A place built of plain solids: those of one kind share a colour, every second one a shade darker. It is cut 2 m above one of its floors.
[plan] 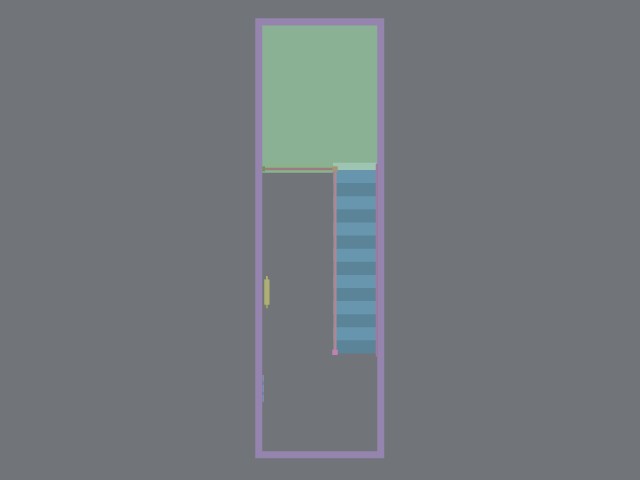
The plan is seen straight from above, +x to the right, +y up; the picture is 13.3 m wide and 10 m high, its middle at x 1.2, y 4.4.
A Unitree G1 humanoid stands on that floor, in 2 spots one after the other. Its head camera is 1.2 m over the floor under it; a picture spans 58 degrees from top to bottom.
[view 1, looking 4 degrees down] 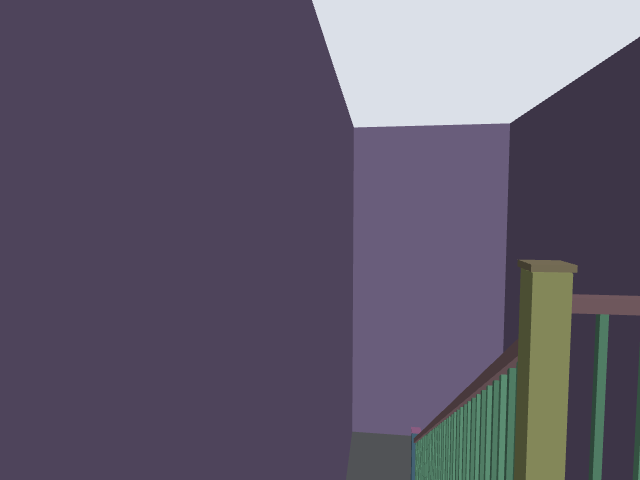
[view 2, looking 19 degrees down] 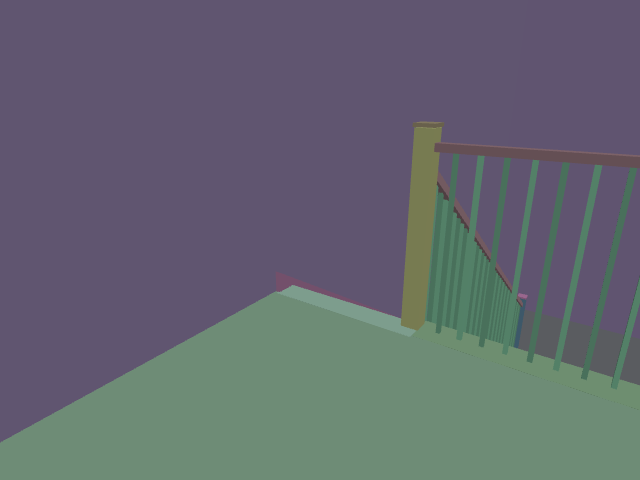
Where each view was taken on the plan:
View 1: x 1.95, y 7.09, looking -82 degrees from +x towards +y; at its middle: wall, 3.21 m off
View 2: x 0.73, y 7.87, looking -55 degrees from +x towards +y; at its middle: wall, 3.06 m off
